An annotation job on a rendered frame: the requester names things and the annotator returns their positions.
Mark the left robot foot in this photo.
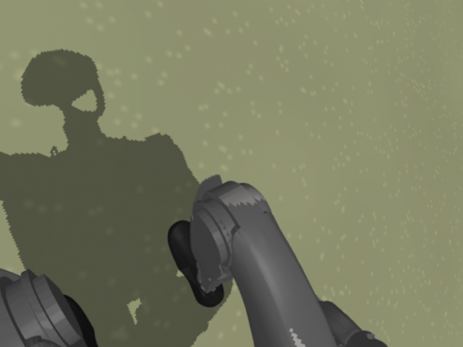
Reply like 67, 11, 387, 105
63, 294, 98, 347

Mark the right robot arm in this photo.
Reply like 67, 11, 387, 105
345, 330, 388, 347

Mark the right robot hand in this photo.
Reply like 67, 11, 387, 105
316, 295, 362, 347

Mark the right robot foot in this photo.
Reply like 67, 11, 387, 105
168, 220, 224, 307

